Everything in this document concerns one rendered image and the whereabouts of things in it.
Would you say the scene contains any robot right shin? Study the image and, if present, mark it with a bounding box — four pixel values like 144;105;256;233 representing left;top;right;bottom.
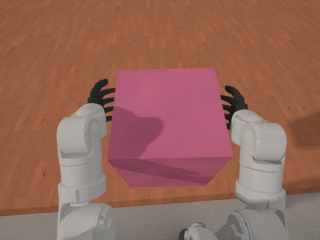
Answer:
189;223;203;229

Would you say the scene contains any robot right hand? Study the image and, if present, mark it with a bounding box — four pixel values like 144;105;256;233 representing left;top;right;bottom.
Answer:
220;85;248;130

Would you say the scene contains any carton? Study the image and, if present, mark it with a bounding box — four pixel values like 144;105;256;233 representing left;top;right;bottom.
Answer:
107;68;233;188

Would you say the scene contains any robot left forearm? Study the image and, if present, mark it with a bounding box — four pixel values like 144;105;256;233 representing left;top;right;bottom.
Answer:
56;103;108;240

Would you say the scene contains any robot left hand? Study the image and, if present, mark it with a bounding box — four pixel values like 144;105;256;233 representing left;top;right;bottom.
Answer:
87;79;116;122

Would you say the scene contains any robot right forearm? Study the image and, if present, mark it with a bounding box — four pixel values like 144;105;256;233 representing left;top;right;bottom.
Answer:
230;109;289;240

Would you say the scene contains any right robot foot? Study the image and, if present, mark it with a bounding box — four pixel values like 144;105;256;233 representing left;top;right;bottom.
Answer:
178;228;188;240

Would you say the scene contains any robot left upper arm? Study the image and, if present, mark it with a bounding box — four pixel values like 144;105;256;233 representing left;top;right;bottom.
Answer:
57;203;116;240

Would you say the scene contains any robot right upper arm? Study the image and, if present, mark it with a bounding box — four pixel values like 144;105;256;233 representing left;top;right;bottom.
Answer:
226;209;288;240

